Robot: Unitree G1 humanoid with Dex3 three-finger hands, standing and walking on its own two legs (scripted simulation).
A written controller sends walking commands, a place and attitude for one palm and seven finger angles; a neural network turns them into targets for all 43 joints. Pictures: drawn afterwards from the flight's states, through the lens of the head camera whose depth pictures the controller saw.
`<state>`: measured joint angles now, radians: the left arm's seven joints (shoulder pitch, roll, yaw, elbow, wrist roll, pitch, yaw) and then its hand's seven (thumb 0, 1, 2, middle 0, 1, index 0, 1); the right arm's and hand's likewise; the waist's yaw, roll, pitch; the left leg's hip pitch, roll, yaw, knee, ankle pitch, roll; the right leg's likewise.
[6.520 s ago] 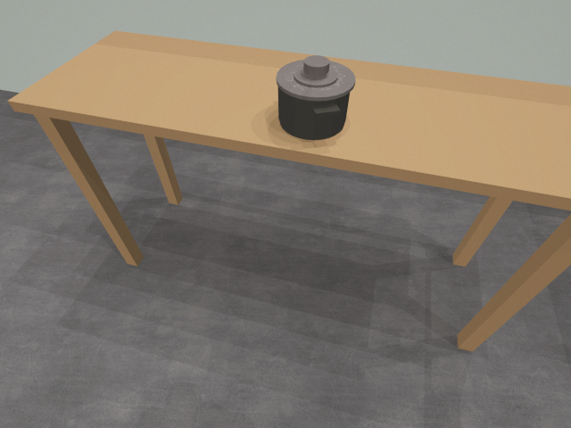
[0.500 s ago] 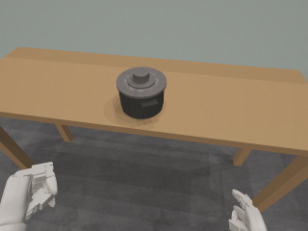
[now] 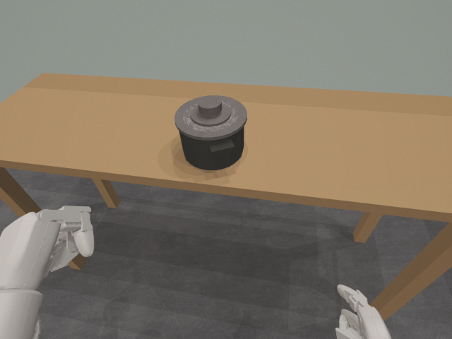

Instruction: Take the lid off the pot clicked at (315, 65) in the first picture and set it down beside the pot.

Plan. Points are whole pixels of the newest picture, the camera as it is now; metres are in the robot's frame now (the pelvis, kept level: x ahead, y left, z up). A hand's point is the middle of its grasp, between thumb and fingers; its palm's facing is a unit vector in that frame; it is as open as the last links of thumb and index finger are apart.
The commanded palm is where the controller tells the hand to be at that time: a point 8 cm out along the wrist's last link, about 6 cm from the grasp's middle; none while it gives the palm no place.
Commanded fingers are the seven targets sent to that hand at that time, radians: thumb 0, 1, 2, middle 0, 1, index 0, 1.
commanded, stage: reach forward and open the fingers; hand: left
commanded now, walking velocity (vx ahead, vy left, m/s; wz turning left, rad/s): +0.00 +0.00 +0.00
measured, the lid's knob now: (209, 105) +0.55 +0.12 +0.14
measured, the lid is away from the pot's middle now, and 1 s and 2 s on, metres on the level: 0.00 0.00 0.00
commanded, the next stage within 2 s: move the open hand above the knob in 0.98 s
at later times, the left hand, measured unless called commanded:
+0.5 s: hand (68, 231) +0.20 +0.25 +0.16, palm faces -0.20 -0.03 -0.98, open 5.5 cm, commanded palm +0.19 +0.25 +0.23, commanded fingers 0.00 -0.12 1.46 -0.94 -0.36 -0.94 -0.36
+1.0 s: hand (84, 183) +0.26 +0.25 +0.19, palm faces -0.12 -0.02 -0.99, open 10.1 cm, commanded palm +0.24 +0.24 +0.27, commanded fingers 0.00 -0.35 1.51 -0.83 -0.08 -0.83 -0.08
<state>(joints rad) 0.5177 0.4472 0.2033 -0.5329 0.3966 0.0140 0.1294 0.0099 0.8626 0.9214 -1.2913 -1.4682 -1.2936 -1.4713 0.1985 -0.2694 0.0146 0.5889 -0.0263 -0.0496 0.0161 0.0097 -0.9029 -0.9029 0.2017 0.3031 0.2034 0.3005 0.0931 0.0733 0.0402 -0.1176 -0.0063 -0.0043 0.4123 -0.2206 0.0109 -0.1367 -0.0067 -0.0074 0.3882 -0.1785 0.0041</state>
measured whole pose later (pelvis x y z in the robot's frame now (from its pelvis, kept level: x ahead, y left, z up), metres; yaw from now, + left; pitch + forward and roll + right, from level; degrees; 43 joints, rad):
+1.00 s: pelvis -0.04 +0.01 +0.00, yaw +0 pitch -5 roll +1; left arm -0.26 0.70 0.01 -0.08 0.73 0.06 -0.46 0.00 -0.33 1.50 -0.84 -0.10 -0.85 -0.10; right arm 0.13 -0.30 0.03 0.59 0.03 0.06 0.01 0.01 -0.91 -0.90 0.20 0.30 0.20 0.30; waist 0.08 0.11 0.04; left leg -0.12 -0.03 0.01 0.31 -0.11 0.02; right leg -0.16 -0.03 0.01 0.33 -0.09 0.01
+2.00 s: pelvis +0.00 +0.01 +0.00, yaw -1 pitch +1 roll +0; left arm -0.84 0.54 -0.26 0.39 0.84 0.27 -0.56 0.00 -0.34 1.52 -0.84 -0.08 -0.84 -0.09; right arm 0.17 -0.30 0.03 0.61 0.04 0.07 0.03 0.01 -0.91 -0.90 0.20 0.30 0.20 0.30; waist 0.02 0.09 -0.01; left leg -0.16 -0.03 0.02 0.31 -0.16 0.03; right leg -0.20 -0.03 0.02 0.32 -0.13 0.02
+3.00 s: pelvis +0.04 +0.02 +0.00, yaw -3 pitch +9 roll +0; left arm -1.29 0.40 -0.27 1.02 0.92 0.25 -0.44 0.00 -0.34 1.52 -0.84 -0.08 -0.84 -0.09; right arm 0.31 -0.30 0.00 0.72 0.02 0.06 0.01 0.00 -0.91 -0.90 0.20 0.30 0.20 0.30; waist -0.08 0.08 -0.07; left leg -0.27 -0.03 0.05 0.33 -0.20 0.05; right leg -0.33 -0.03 0.06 0.35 -0.17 0.03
